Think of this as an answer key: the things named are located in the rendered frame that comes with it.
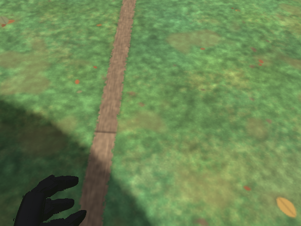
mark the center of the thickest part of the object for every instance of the robot left hand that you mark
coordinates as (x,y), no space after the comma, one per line
(36,205)

